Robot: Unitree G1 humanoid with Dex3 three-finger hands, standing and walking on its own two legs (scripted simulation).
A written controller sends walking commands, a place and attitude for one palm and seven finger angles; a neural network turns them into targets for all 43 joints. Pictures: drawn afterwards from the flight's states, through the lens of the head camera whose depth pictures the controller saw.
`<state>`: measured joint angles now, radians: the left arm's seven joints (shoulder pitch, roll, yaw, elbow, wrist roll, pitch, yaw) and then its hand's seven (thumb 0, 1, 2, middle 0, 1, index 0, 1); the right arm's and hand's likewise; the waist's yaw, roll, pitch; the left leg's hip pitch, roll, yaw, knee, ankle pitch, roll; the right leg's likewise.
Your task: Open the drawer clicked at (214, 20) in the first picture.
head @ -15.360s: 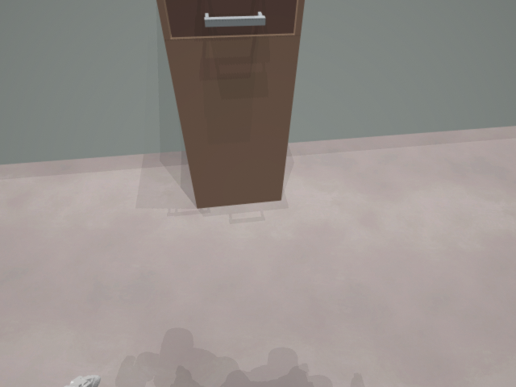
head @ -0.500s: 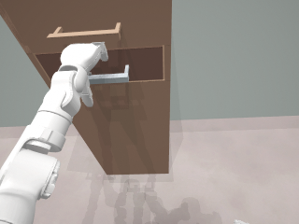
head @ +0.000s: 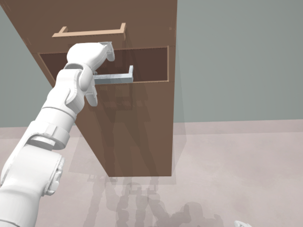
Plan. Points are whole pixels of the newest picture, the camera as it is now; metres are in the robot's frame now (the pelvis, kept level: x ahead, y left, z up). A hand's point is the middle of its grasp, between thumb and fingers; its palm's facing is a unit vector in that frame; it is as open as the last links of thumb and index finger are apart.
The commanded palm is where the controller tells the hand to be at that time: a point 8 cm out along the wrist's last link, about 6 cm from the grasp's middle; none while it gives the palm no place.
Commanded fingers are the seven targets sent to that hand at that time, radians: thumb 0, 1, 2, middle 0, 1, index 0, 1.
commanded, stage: move the hooked fingers above the handle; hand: left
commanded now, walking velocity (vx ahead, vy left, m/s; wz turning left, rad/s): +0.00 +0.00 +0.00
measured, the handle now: (105, 74) +0.52 +0.16 +0.13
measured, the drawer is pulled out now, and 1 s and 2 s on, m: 0.00 0.00 0.00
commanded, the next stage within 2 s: lower the fingers behind the handle in 1.52 s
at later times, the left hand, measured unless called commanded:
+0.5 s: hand (95, 73) +0.46 +0.16 +0.19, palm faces +0.01 -0.01 -1.00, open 13.9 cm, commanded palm +0.46 +0.17 +0.27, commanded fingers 0.00 -0.50 0.30 -0.30 -1.20 -0.30 -1.20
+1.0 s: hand (96, 71) +0.47 +0.16 +0.19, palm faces +0.01 +0.00 -1.00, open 13.9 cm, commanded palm +0.47 +0.16 +0.27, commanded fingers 0.00 -0.50 0.30 -0.30 -1.20 -0.30 -1.20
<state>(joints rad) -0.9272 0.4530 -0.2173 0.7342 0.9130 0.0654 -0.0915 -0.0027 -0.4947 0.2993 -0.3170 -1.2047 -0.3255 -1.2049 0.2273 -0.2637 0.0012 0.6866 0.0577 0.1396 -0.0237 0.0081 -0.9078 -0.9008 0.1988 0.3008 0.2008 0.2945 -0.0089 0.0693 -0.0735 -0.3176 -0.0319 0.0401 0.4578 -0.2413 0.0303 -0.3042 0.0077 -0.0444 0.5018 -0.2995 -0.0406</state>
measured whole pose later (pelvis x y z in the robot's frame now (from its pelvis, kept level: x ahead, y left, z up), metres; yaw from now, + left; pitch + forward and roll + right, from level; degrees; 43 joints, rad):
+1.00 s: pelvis -0.01 +0.01 +0.00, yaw +1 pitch +7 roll +1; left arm -1.04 0.42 -0.26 0.90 0.93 0.10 -0.05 0.00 -0.49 0.30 -0.32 -1.20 -0.32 -1.20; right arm 0.28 -0.26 0.00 0.72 0.06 0.07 -0.04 0.01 -0.91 -0.90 0.20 0.30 0.20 0.29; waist -0.04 0.06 -0.08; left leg -0.36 -0.04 0.03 0.47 -0.23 0.04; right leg -0.34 0.00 -0.05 0.51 -0.28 -0.03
